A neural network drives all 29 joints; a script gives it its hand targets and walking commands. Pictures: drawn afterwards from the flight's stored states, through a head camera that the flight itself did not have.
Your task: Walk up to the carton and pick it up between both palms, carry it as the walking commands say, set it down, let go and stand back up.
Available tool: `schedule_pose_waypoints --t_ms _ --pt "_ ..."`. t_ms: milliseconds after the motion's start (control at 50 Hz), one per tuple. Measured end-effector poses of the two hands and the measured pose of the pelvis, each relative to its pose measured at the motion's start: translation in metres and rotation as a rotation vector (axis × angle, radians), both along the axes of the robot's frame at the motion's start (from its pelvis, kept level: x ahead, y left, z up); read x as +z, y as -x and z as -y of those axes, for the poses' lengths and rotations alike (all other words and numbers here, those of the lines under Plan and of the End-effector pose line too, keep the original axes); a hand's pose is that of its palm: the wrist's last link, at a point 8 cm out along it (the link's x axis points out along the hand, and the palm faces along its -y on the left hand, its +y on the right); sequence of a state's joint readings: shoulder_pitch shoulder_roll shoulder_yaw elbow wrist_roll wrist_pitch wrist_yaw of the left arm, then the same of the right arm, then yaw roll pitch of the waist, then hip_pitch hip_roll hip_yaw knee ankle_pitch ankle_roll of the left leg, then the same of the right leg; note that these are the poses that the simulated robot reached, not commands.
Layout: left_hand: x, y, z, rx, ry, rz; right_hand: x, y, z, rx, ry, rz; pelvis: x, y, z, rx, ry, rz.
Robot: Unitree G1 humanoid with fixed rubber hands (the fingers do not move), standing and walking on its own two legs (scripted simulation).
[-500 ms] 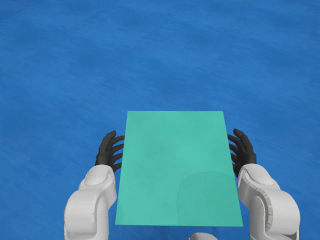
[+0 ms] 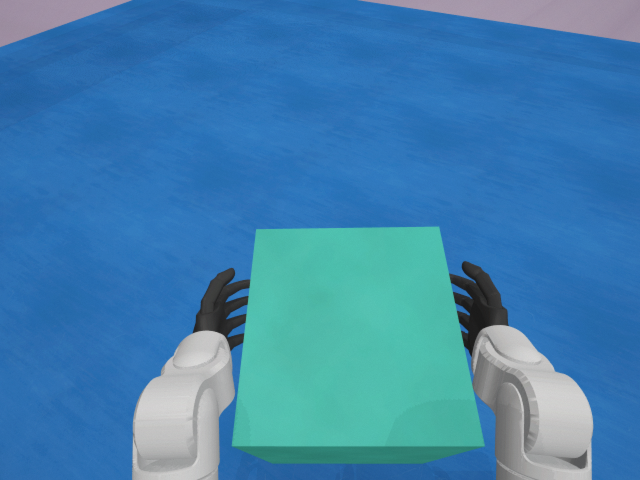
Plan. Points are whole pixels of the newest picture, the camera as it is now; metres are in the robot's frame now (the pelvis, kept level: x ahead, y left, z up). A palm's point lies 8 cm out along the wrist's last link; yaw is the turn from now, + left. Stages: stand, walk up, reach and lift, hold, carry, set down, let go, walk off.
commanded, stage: carry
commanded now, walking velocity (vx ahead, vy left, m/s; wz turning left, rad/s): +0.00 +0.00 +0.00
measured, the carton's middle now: (346, 357) +0.25 -0.01 +0.03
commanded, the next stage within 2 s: none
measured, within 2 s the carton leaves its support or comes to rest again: neither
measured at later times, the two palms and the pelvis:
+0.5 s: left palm (208, 334) +0.26 +0.16 +0.08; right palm (459, 325) +0.27 -0.13 +0.08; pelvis +0.01 +0.01 +0.00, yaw +1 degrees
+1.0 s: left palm (205, 353) +0.24 +0.16 +0.06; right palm (455, 346) +0.25 -0.13 +0.06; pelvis -0.02 +0.02 +0.00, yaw +1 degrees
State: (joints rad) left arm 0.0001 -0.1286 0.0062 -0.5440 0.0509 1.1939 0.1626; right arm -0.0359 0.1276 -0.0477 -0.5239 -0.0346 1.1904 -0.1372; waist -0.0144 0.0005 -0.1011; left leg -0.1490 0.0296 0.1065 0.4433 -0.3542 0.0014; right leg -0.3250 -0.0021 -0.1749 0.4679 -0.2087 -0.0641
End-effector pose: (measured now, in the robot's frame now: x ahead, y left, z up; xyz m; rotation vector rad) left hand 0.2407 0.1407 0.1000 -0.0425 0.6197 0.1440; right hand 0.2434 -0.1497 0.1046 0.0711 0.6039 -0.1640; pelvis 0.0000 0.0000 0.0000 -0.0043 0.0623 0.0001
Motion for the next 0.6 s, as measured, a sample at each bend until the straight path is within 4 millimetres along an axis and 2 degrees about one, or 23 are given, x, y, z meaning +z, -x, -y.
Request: schedule_pose_waypoints --t_ms 80,240,300,480,600 --pt "-0.004 -0.011 -0.003 -0.006 -0.002 -0.004 -0.003 -0.01 -0.003 -0.004 0.002 -0.004 -0.002 -0.009 -0.004 0.002 0.002 -0.007" --pt "-0.017 -0.019 -0.011 0.004 -0.03 -0.043 -0.022 -0.023 -0.011 0.01 -0.014 -0.043 -0.005 -0.015 -0.01 0.006 -0.002 -0.004" --pt "-0.02 -0.02 -0.013 0.006 -0.032 -0.054 -0.028 -0.023 -0.013 0.013 -0.015 -0.053 -0.005 -0.013 -0.011 0.01 0.006 -0.001" --pt "-0.023 -0.019 -0.015 0.002 -0.012 -0.016 -0.024 -0.024 -0.016 0.017 0.005 -0.017 -0.004 -0.006 -0.012 0.012 0.005 0.002" --pt "-0.033 -0.014 -0.017 -0.002 -0.02 -0.035 -0.034 -0.019 -0.017 0.022 0.014 -0.034 -0.004 0.0 -0.013 0.01 0.002 0.012"
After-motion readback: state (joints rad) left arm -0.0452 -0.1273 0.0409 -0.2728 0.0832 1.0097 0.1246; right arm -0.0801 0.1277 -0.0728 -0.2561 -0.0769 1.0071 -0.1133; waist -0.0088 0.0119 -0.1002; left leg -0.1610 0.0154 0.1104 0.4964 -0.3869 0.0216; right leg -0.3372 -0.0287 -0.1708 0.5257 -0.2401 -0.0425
